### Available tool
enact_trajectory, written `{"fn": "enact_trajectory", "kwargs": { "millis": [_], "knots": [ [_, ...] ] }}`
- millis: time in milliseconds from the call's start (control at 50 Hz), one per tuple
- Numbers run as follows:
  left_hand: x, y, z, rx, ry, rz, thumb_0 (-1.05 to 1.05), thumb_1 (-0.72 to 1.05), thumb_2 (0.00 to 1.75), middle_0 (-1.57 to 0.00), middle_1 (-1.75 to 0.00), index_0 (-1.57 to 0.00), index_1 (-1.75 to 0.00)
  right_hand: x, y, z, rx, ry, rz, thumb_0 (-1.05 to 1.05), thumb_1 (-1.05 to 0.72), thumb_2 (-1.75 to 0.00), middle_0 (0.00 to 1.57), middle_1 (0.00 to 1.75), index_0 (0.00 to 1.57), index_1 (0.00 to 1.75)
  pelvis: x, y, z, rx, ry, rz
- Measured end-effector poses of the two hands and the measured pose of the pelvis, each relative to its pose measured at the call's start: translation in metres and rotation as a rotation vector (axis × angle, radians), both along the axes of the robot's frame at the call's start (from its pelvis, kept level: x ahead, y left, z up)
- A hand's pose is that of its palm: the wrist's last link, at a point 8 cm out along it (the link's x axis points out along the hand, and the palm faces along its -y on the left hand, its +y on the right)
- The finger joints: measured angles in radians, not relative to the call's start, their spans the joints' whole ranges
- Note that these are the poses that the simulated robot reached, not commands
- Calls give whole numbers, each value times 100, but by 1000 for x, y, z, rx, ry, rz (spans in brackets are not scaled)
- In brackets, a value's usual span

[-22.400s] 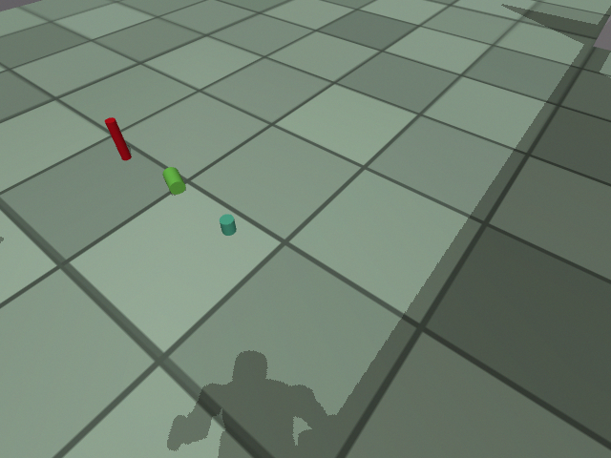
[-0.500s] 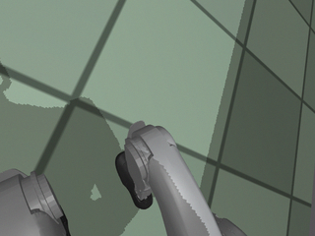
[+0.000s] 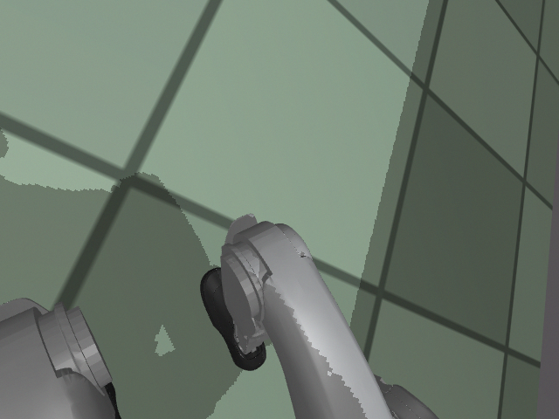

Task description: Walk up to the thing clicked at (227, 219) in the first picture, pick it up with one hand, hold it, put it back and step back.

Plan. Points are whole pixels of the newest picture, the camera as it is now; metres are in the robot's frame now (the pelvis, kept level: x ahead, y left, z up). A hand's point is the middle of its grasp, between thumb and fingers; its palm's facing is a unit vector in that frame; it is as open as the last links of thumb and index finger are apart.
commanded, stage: close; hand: left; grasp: from above
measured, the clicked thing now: out of the picture +0.49 +0.29 -0.29
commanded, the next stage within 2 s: settle in 0.94 s
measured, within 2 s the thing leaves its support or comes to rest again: leaves its support in 1.38 s
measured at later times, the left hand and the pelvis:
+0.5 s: hand out of the picture +0.47 +0.28 -0.27, palm faces -0.46 -0.12 -0.88, open 9.5 cm; pelvis +0.00 +0.00 +0.00, yaw +0 degrees
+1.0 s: hand out of the picture +0.47 +0.28 -0.27, palm faces -0.45 -0.12 -0.88, open 8.8 cm; pelvis +0.00 +0.00 +0.00, yaw +0 degrees
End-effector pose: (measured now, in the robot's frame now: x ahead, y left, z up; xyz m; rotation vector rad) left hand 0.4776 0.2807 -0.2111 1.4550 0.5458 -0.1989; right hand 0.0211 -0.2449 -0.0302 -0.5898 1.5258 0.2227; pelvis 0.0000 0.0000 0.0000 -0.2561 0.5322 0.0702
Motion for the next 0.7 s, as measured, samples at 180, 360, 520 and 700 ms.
{"fn": "enact_trajectory", "kwargs": {
  "millis": [180, 360, 520, 700],
  "knots": [
    [0, -1, 0, 14, 13, 13, 0, -7, 77, -35, -96, -39, -93, -2, 0, -3, 14, -1, 0, 0, -92, -91, 19, 30, 20, 30, -1, -2, 0, 4, -4, -1],
    [3, -1, 0, 4, 12, 16, 0, 3, 71, -42, -92, -47, -88, -6, 0, -2, 15, 10, -1, 0, -92, -91, 19, 30, 20, 30, -2, -2, 1, 5, -8, -2],
    [4, -1, 0, 4, 8, 6, 0, 10, 67, -47, -88, -54, -84, -6, 2, 1, 8, 16, -1, 0, -92, -91, 19, 30, 20, 30, -1, -2, 2, 0, -7, -4],
    [3, 0, 1, 2, 3, 0, -1, 11, 66, -48, -85, -63, -81, -3, 2, 3, 0, 8, 2, 0, -92, -91, 19, 30, 20, 30, -1, 0, 3, -4, -5, -3]
  ]
}}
